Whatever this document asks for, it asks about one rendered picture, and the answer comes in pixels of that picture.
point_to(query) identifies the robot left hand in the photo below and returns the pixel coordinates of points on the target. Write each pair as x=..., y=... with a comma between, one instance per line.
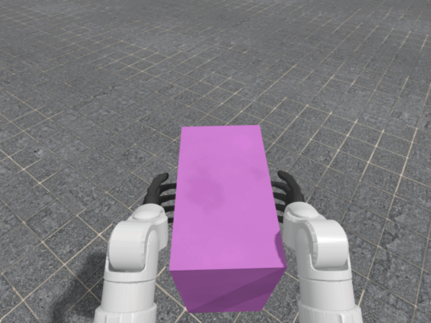
x=156, y=189

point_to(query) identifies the left robot forearm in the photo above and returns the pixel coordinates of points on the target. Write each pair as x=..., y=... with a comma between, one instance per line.
x=131, y=267

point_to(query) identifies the robot right hand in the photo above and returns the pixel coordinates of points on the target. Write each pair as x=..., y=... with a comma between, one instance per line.
x=291, y=189

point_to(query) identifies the carton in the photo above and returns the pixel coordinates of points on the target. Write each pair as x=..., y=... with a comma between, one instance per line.
x=227, y=253

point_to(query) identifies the right robot forearm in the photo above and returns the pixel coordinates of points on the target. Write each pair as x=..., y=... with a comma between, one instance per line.
x=323, y=265

